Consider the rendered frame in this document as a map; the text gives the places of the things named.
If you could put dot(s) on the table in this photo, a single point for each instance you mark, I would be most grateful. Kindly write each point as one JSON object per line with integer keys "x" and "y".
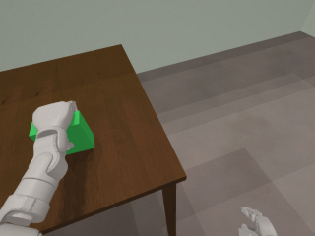
{"x": 132, "y": 155}

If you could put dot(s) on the left robot forearm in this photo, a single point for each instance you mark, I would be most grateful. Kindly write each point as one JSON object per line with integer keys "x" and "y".
{"x": 30, "y": 201}

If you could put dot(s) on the left robot upper arm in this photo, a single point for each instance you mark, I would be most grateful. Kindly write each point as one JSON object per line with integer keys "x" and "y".
{"x": 8, "y": 229}

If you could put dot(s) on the right robot hand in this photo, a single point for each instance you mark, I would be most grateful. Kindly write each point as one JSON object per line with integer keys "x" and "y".
{"x": 263, "y": 225}

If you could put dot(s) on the left robot hand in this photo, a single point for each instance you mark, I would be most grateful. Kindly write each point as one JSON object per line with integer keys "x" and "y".
{"x": 58, "y": 114}

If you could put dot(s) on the sponge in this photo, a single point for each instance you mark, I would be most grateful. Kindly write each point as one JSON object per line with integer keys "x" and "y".
{"x": 78, "y": 132}

